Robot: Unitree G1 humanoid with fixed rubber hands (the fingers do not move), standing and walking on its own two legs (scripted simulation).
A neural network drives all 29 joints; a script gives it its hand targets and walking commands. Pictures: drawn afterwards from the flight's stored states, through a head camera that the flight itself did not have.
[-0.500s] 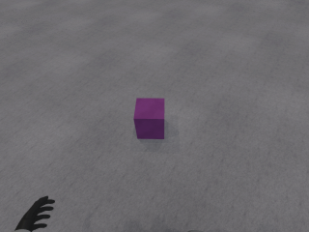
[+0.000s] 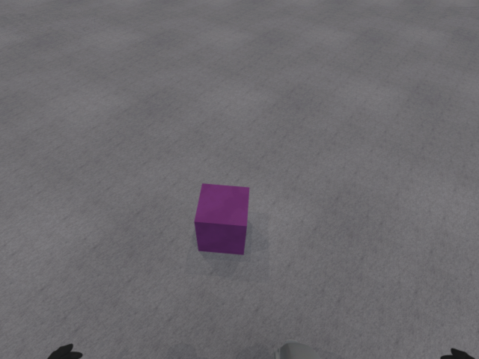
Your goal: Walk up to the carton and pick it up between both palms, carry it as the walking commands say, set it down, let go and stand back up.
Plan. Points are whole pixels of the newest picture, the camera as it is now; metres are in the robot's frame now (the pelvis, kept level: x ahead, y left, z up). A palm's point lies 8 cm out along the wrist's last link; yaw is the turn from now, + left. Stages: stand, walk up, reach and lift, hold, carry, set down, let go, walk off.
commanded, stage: walk up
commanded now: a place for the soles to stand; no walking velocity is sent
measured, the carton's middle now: (223, 219) +0.78 +0.04 -0.64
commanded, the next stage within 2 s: none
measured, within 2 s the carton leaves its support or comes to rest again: neither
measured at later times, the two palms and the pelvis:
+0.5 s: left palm (80, 320) +0.22 +0.29 -0.10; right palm (435, 269) +0.29 -0.39 -0.07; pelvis +0.18 -0.05 -0.01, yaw +3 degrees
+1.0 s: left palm (129, 241) +0.37 +0.24 -0.09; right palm (416, 239) +0.39 -0.41 -0.12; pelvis +0.28 -0.10 -0.02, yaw +5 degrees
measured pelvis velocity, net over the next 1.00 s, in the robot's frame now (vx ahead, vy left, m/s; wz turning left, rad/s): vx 0.28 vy -0.10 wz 0.09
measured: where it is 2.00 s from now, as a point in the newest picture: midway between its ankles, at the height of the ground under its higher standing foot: (217, 330)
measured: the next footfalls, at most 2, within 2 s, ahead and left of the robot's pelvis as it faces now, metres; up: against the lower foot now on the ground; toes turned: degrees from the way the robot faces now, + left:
right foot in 0.10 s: +0.19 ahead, -0.17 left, +0.00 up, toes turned -4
left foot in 0.44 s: +0.33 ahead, +0.05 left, +0.00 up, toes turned +7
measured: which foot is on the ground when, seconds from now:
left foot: down 0.00-0.12, up 0.14-0.42, down 0.44-1.00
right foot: up 0.00-0.08, down 0.10-0.44, up 0.46-0.70, down 0.72-1.00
